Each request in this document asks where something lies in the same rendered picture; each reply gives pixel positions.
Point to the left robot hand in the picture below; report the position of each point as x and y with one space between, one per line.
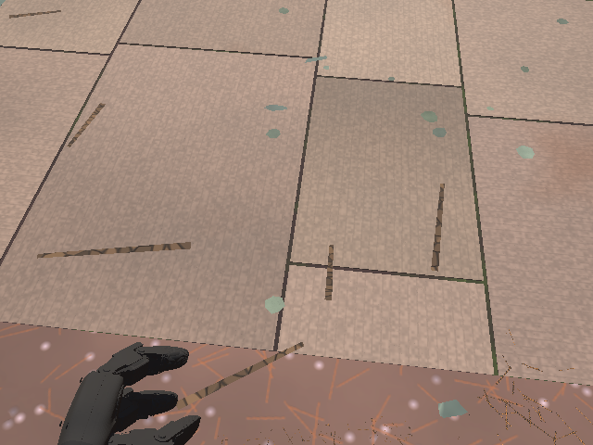
103 406

